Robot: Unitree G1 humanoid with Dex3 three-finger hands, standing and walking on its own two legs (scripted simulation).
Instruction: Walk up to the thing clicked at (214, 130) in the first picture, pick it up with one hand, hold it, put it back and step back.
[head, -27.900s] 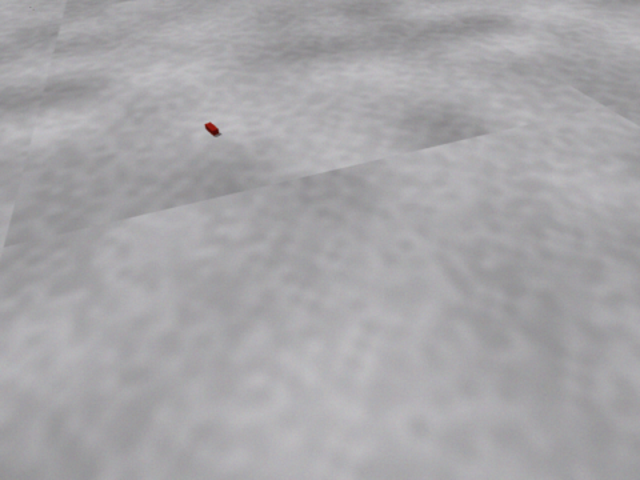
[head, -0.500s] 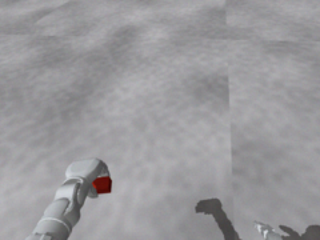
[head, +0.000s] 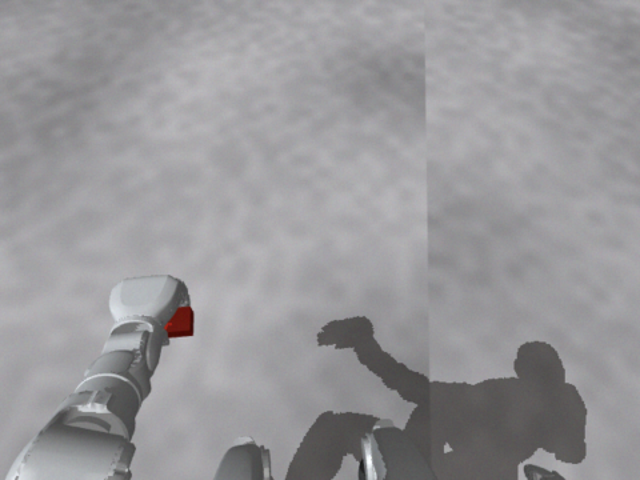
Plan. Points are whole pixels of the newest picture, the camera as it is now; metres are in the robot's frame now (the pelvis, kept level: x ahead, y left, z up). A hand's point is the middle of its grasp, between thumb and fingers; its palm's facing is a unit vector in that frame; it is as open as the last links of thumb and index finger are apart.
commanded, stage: crouch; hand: left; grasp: from above
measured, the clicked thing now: (160, 323) +0.38 +0.23 -0.14
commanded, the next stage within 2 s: lower in 1.56 s
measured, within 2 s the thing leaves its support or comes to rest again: neither
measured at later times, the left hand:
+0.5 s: hand (192, 332) +0.43 +0.23 -0.34, palm faces -0.44 -0.01 -0.90, open 6.6 cm
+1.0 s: hand (203, 336) +0.46 +0.23 -0.45, palm faces -0.45 -0.03 -0.89, open 6.6 cm
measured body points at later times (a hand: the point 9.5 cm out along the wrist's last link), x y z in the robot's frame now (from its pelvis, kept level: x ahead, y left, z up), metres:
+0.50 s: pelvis -0.03 +0.01 -0.20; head +0.18 +0.03 +0.19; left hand +0.45 +0.23 -0.29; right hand +0.00 -0.26 -0.33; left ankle +0.03 +0.13 -0.65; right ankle +0.05 -0.14 -0.65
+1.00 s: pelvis -0.05 +0.00 -0.30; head +0.20 +0.04 +0.08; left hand +0.48 +0.23 -0.40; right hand -0.02 -0.28 -0.41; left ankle +0.03 +0.13 -0.65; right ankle +0.05 -0.14 -0.65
